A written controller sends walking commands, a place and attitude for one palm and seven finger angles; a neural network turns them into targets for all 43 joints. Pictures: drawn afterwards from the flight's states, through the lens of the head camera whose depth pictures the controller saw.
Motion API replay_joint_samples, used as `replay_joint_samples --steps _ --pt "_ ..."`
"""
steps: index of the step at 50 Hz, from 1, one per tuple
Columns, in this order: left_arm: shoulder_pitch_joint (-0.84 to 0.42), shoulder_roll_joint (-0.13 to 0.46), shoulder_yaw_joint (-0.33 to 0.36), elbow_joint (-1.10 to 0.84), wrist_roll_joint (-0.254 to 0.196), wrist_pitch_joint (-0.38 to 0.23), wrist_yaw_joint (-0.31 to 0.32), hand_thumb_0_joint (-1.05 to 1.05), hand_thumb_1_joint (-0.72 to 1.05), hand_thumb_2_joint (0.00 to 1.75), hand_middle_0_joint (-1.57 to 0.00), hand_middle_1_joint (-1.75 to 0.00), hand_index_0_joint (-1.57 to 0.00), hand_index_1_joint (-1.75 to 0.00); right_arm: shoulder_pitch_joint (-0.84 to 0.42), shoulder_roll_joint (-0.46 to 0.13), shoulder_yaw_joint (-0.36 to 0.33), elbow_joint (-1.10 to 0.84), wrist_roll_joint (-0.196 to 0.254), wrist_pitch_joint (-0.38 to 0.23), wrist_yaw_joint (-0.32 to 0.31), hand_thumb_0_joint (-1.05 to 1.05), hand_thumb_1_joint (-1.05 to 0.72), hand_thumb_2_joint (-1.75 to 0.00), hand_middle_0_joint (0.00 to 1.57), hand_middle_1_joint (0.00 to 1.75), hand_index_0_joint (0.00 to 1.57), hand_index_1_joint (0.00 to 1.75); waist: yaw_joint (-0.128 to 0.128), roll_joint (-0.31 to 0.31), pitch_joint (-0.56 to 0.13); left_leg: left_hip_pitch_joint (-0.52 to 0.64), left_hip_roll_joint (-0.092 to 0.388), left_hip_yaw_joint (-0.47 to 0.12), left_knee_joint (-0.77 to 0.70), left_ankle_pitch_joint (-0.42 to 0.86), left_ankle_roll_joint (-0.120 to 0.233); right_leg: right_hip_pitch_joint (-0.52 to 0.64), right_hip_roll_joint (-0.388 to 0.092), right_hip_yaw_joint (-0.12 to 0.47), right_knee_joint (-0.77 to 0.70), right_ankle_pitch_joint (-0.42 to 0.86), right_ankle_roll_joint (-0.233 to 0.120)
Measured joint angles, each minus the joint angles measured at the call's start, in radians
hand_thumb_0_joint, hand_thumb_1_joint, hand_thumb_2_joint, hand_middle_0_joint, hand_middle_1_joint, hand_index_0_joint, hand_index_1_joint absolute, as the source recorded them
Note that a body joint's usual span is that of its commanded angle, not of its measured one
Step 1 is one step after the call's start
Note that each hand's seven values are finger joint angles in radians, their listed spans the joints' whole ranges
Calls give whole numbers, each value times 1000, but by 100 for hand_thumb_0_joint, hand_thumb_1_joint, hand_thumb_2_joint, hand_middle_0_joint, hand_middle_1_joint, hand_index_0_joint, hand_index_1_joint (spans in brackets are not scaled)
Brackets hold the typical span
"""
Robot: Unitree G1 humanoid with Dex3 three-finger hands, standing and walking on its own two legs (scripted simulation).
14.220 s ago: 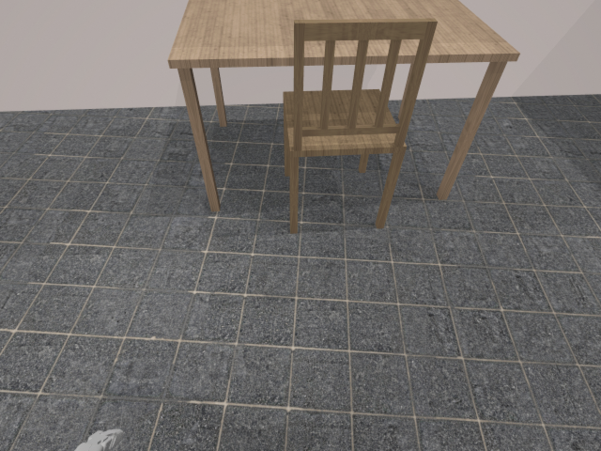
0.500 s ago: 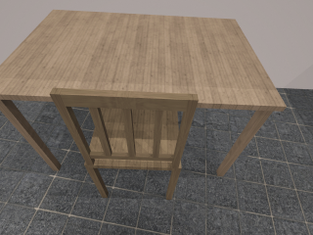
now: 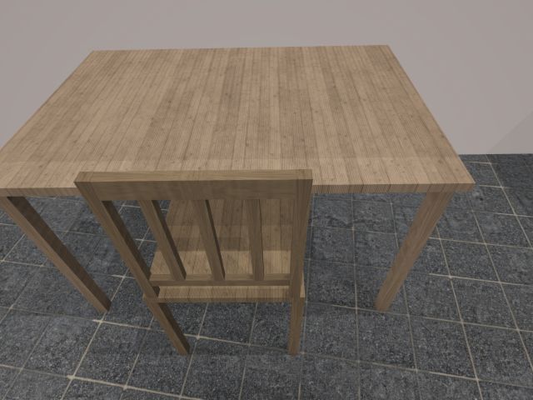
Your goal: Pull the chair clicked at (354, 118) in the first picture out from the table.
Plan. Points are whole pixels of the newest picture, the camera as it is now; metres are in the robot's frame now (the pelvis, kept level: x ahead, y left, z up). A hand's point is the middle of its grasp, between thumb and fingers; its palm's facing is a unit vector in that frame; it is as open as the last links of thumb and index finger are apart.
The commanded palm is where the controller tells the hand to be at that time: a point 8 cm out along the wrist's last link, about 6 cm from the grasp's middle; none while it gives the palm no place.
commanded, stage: come to a stop and stand still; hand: left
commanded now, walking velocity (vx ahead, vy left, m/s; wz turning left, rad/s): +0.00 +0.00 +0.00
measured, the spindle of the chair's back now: (210, 242) +0.44 +0.14 -0.08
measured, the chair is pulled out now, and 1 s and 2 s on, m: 0.00 0.00 0.00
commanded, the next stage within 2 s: look again from close up in 0.92 s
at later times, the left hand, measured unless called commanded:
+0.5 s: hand out of the picture +0.04 +0.18 -0.17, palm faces +0.00 -0.98 -0.19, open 7.4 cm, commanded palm none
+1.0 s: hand out of the picture +0.02 +0.20 -0.17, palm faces +0.01 -0.98 -0.19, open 7.4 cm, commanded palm none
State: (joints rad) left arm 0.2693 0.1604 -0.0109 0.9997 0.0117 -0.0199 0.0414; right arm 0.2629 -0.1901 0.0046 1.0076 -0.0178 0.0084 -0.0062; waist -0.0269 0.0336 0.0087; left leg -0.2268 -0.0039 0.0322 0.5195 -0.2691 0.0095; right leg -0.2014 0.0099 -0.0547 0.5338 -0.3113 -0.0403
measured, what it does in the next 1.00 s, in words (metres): stands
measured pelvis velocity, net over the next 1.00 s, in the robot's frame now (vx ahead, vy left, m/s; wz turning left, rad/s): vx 0.02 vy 0.03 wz -0.01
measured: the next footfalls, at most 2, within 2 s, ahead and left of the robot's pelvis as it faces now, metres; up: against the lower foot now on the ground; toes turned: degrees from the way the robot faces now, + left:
none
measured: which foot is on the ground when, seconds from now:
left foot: down 0.00-1.00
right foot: down 0.00-1.00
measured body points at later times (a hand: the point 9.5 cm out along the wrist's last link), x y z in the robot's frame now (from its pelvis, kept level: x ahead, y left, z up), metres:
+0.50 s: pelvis +0.02 +0.01 +0.01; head +0.03 +0.01 +0.46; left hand +0.04 +0.23 -0.15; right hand +0.05 -0.22 -0.15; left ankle +0.01 +0.11 -0.73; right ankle -0.01 -0.09 -0.73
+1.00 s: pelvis +0.02 +0.03 +0.01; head +0.02 +0.04 +0.46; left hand +0.02 +0.26 -0.16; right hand +0.03 -0.20 -0.15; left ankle +0.01 +0.11 -0.73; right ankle -0.01 -0.09 -0.73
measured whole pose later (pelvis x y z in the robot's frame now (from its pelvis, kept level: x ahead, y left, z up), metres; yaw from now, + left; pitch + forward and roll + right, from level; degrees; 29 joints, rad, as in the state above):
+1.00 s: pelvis +0.02 +0.03 +0.01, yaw -1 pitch -1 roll +0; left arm 0.30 0.18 -0.02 1.08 0.01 -0.01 0.04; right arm 0.26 -0.16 0.02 1.14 0.00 -0.03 -0.02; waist 0.00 -0.03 0.02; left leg -0.14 -0.03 0.05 0.41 -0.25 0.05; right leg -0.11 -0.02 -0.03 0.41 -0.27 0.00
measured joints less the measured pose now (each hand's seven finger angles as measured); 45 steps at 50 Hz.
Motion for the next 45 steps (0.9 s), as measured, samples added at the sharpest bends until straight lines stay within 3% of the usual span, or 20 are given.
replay_joint_samples --steps 16,45 --pt "12 17 -5 39 -6 0 -4 0 91 90 -20 -30 -20 -30 1 17 17 76 7 -14 -8 0 -91 -90 20 30 20 30 20 -48 21 34 8 3 -50 2 -4 39 10 5 -66 14 1" --pt "31 19 -5 78 -3 4 -1 0 90 90 -20 -30 -20 -30 -18 27 19 120 12 -34 -15 0 -92 -90 20 30 20 30 32 -61 13 84 -25 20 -106 19 33 87 -21 22 -121 35 39"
